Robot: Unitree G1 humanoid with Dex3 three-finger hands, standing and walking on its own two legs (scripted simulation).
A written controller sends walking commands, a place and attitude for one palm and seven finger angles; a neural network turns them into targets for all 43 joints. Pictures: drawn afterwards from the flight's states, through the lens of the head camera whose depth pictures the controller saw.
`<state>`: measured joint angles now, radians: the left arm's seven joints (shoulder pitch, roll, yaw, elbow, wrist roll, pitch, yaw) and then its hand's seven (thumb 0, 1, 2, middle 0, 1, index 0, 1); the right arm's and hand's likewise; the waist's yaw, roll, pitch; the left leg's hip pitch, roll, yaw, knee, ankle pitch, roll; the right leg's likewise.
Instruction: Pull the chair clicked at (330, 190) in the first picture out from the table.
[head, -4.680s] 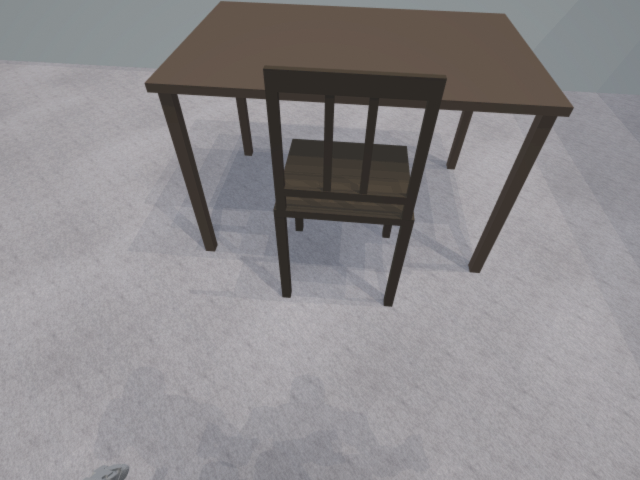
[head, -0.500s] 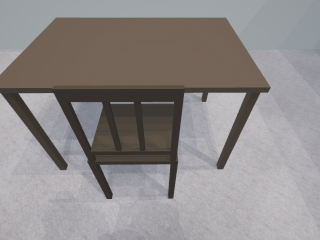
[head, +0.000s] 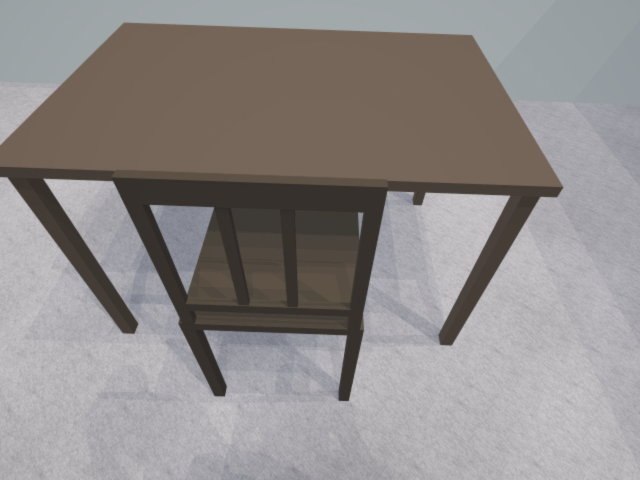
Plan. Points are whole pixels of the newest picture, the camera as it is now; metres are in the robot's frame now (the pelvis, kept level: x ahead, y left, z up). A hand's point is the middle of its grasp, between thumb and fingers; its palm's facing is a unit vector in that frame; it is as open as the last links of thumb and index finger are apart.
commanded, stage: come to a stop and stand still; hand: left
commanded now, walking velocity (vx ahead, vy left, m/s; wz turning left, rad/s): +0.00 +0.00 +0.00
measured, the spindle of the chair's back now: (234, 260) +0.49 +0.20 -0.09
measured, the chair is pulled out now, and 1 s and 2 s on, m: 0.00 0.00 0.00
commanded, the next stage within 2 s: look again from close up in 0.08 s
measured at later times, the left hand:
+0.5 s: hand out of the picture +0.02 +0.23 -0.18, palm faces -0.01 -0.97 -0.23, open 7.4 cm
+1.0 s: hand out of the picture -0.02 +0.22 -0.18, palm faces -0.01 -0.98 -0.20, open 7.4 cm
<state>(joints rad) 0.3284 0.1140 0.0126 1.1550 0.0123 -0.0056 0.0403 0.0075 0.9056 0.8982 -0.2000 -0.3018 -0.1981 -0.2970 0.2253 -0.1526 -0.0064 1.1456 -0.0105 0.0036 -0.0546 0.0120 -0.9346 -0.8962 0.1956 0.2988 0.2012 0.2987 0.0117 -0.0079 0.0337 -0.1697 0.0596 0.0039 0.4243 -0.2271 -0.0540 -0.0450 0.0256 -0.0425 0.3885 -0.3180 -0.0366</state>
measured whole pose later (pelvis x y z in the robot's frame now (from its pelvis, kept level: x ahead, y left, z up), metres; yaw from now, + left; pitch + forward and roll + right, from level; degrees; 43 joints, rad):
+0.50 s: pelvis -0.01 +0.05 -0.01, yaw -1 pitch -1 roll +0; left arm 0.27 0.18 0.00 1.04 0.02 -0.01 0.05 0.01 0.91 0.90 -0.20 -0.30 -0.20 -0.30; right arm 0.26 -0.18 0.01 1.06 -0.02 -0.01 -0.02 0.01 -0.94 -0.90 0.20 0.30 0.20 0.30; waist -0.01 0.01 0.04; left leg -0.25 0.01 0.05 0.58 -0.30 0.02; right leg -0.13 -0.03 -0.01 0.53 -0.38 0.03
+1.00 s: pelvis -0.01 +0.05 +0.00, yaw -1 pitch -1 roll +1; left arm 0.31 0.17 -0.02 1.10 0.02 0.00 0.04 0.01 0.91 0.90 -0.20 -0.30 -0.20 -0.30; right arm 0.23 -0.17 0.01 1.10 -0.01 -0.02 -0.02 0.01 -0.92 -0.90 0.20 0.30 0.20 0.30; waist 0.01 -0.02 0.04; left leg -0.22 0.00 0.06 0.48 -0.25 0.02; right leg -0.12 -0.04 0.00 0.48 -0.34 0.03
